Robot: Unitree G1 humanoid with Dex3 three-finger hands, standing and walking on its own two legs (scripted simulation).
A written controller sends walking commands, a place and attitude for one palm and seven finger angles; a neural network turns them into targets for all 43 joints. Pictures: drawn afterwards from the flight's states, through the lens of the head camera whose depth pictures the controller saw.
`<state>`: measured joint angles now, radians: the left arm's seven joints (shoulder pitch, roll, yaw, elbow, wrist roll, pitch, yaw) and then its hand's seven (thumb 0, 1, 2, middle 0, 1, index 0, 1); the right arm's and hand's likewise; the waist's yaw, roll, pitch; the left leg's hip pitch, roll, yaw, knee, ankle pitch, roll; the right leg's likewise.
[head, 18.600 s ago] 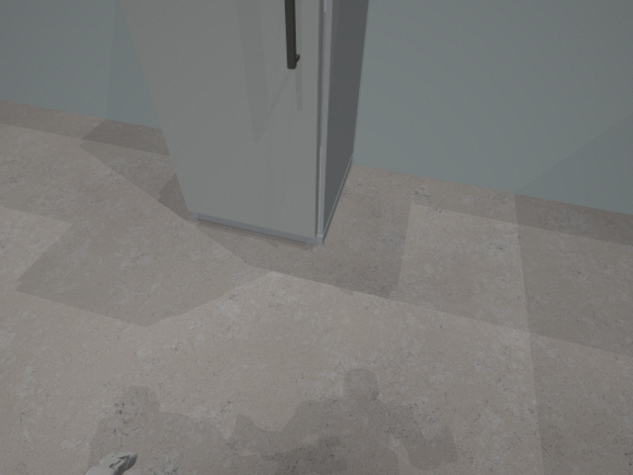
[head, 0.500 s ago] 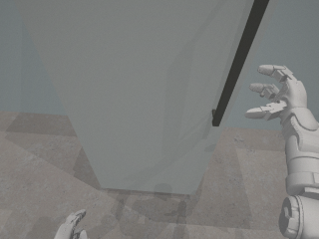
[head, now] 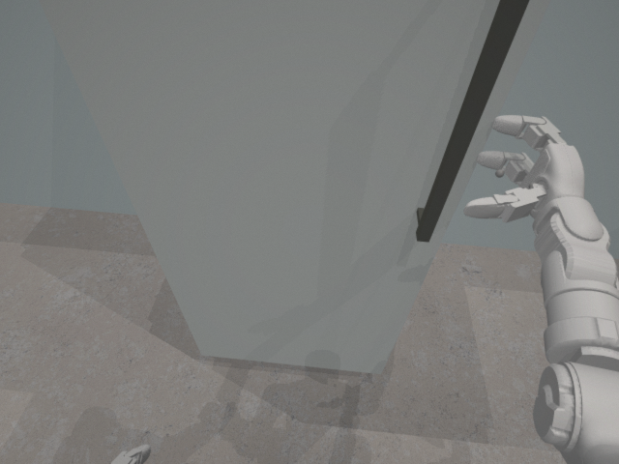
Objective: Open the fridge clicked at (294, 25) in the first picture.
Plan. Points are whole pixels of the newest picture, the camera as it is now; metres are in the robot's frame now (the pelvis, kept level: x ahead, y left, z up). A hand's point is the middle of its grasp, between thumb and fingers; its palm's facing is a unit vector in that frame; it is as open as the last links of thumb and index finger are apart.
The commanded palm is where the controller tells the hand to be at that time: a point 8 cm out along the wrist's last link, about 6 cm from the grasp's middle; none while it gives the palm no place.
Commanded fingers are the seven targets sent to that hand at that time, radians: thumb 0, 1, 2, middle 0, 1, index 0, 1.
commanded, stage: feel for the door with the fingertips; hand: right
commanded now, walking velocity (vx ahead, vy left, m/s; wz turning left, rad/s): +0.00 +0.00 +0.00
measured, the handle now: (467, 103) +0.48 -0.12 +0.25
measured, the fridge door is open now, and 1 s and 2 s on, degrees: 0 0 0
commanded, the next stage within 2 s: slide the fingers in behind the handle in 0.30 s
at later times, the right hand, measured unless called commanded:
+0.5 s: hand (473, 174) +0.44 -0.15 +0.18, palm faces +0.03 +1.00 +0.00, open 13.6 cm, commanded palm +0.42 -0.20 +0.18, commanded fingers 0.00 0.50 -0.30 0.30 1.20 0.30 1.20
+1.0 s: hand (475, 181) +0.43 -0.15 +0.18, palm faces +0.03 +1.00 +0.01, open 14.0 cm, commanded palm +0.41 -0.20 +0.18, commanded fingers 0.00 0.50 -0.30 0.30 1.20 0.30 1.20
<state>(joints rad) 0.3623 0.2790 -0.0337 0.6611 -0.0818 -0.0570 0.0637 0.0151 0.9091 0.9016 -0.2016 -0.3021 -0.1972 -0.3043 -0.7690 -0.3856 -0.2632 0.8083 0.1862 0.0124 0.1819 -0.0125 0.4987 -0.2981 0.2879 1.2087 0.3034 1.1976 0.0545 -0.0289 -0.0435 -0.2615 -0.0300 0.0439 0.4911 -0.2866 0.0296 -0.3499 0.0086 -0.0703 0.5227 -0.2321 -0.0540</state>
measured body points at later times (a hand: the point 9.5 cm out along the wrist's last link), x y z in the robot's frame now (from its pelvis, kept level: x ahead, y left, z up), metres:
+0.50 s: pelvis -0.01 +0.01 +0.00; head +0.01 +0.02 +0.45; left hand +0.10 +0.26 -0.11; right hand +0.44 -0.20 +0.18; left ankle -0.02 +0.10 -0.74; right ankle +0.02 -0.08 -0.74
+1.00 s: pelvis -0.01 +0.02 +0.00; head +0.01 +0.02 +0.45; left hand +0.11 +0.27 -0.11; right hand +0.42 -0.20 +0.18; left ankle -0.02 +0.10 -0.74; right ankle +0.02 -0.08 -0.74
